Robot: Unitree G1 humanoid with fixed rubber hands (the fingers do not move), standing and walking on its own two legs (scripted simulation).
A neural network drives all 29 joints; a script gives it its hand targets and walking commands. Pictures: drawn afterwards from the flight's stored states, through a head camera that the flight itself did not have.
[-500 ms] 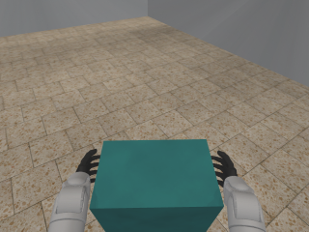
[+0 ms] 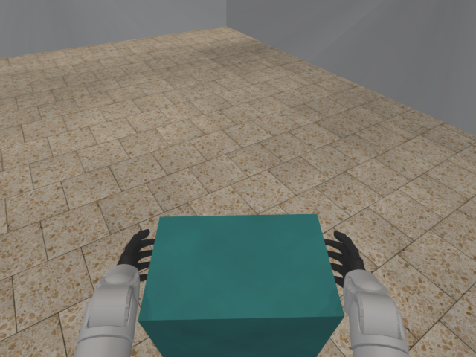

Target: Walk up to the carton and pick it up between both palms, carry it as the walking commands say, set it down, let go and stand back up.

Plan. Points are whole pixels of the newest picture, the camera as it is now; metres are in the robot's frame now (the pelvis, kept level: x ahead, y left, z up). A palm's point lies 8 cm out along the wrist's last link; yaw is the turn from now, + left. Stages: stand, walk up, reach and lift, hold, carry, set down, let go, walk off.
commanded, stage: carry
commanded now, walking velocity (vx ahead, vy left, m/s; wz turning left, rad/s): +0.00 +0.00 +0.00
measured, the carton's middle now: (239, 293) +0.29 +0.00 -0.06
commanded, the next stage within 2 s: hold in 1.84 s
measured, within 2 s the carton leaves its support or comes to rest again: neither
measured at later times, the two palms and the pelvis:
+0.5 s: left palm (129, 265) +0.29 +0.19 +0.04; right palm (347, 270) +0.29 -0.18 +0.04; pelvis +0.01 +0.00 +0.00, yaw +0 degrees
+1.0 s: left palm (123, 267) +0.29 +0.20 +0.04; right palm (344, 273) +0.28 -0.17 +0.04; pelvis +0.01 +0.01 +0.00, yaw +0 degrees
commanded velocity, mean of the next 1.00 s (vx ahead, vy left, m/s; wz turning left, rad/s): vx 0.00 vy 0.00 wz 0.00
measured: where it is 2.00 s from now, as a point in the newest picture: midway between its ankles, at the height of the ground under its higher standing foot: outside the picture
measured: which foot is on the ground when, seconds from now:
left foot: down 0.00-1.00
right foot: down 0.00-1.00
